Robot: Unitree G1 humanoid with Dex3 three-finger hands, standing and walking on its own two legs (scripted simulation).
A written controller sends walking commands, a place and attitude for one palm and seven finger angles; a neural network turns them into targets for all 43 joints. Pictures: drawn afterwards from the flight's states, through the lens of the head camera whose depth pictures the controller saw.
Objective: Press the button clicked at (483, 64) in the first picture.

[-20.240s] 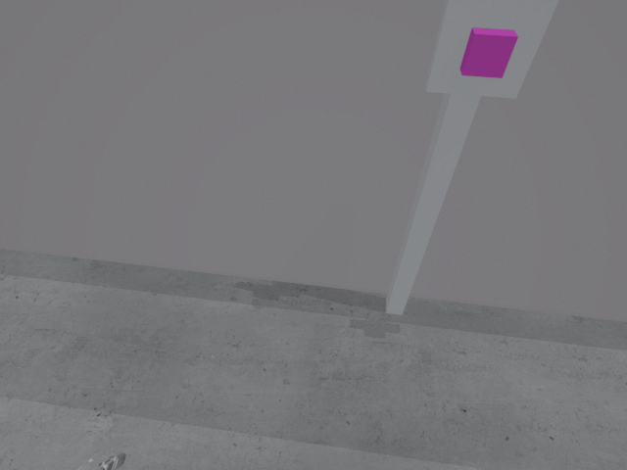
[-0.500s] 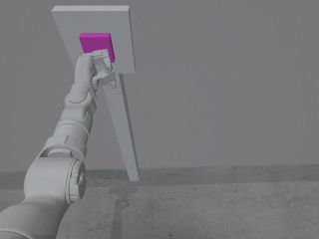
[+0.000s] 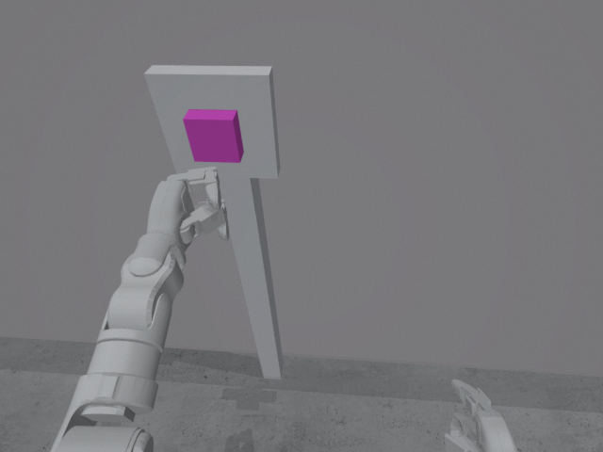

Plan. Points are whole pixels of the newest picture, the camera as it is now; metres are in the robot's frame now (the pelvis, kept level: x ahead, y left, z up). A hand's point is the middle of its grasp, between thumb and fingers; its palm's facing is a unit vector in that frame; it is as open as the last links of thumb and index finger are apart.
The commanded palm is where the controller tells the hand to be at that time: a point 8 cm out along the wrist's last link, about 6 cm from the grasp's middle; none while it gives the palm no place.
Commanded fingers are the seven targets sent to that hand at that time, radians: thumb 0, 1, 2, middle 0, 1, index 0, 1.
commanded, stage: pull the fist back off the button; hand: left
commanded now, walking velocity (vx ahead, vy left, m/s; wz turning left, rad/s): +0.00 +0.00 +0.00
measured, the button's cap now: (215, 135) +0.49 +0.16 +0.20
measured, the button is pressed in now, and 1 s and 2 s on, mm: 0 0 0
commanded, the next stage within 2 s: draw the hand back to the body in 0.06 s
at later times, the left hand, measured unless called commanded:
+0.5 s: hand (186, 249) +0.30 +0.16 +0.16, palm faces +0.01 -1.00 -0.03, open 3.1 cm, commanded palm +0.27 +0.21 +0.17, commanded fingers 0.00 0.90 0.90 -1.30 -1.50 -1.30 -1.50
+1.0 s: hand (112, 306) +0.22 +0.21 +0.16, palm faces +0.29 -0.92 -0.25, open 3.1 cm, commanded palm +0.17 +0.26 +0.18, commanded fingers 0.00 0.90 0.90 -1.30 -1.50 -1.30 -1.50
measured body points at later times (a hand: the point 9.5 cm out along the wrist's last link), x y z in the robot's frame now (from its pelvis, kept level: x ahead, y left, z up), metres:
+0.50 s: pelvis -0.01 -0.01 +0.00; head -0.04 -0.04 +0.45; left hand +0.29 +0.21 +0.17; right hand +0.17 -0.24 -0.08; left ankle +0.01 +0.11 -0.74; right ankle -0.04 -0.09 -0.74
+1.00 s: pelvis -0.02 +0.01 +0.01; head -0.03 -0.01 +0.46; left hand +0.20 +0.26 +0.18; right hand +0.17 -0.20 -0.08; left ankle +0.01 +0.11 -0.74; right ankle -0.04 -0.09 -0.74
